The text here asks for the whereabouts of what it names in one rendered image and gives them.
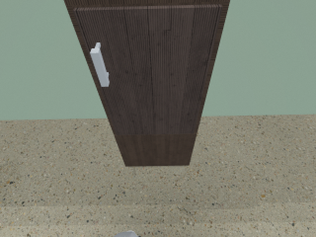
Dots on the handle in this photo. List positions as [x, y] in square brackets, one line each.
[99, 64]

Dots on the cupboard door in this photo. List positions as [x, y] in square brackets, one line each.
[157, 58]

